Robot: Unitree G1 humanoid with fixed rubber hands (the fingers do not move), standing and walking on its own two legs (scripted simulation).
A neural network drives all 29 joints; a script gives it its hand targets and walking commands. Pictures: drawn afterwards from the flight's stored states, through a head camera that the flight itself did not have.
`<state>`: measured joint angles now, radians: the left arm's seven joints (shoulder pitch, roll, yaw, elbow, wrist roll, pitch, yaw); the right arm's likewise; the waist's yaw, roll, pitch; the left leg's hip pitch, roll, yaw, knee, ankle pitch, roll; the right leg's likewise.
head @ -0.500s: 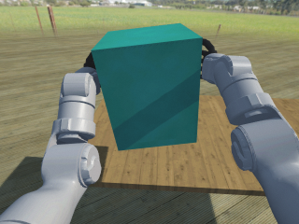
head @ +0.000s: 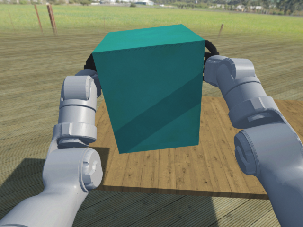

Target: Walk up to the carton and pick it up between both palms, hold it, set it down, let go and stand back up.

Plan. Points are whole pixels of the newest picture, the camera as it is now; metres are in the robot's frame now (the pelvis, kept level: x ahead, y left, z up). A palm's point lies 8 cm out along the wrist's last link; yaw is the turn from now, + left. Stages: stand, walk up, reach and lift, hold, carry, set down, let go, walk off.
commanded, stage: hold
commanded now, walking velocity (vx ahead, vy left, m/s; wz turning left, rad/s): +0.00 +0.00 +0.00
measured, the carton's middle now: (151, 86) +0.38 +0.00 +0.28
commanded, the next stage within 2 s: none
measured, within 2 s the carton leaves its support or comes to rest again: neither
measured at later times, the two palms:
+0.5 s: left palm (92, 77) +0.38 +0.15 +0.31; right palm (211, 68) +0.37 -0.14 +0.33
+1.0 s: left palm (92, 76) +0.38 +0.15 +0.31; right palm (211, 67) +0.37 -0.14 +0.34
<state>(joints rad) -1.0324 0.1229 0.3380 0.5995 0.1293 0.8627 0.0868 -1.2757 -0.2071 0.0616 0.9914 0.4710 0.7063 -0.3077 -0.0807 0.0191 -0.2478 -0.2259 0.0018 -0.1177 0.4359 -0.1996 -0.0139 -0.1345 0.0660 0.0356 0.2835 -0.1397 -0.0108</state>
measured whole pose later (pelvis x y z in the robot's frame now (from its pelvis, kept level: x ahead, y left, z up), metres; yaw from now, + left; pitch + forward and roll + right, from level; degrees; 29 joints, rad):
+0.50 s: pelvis +0.01 +0.00 +0.00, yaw +0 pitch -2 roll -2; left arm -1.02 0.11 0.36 0.54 0.16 0.89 0.07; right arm -1.24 -0.21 0.07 0.92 0.48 0.73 -0.32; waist -0.09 0.02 -0.23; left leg -0.18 0.00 -0.12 0.43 -0.21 -0.02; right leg -0.09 0.07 0.03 0.28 -0.15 -0.02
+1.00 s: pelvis +0.00 +0.00 +0.00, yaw +0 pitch -1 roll -2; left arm -1.03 0.11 0.36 0.56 0.16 0.89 0.07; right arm -1.26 -0.21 0.05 0.95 0.48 0.73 -0.32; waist -0.08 0.02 -0.23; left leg -0.20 0.00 -0.12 0.43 -0.20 -0.01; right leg -0.11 0.07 0.04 0.28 -0.15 -0.01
